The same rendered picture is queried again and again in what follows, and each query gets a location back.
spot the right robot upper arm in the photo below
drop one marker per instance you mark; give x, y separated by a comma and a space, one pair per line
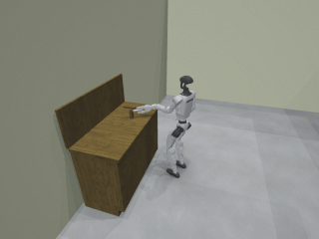
193, 102

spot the robot left forearm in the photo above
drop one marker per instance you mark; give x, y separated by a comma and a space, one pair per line
161, 108

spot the counter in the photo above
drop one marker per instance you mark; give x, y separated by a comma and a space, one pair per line
111, 146

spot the robot left thigh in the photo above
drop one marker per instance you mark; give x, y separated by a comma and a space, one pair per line
171, 137

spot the left robot upper arm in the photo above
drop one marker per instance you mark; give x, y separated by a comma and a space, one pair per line
175, 101

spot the humanoid robot torso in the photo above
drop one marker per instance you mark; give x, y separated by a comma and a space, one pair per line
182, 112

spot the robot left hand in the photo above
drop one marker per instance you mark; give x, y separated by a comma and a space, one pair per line
146, 108

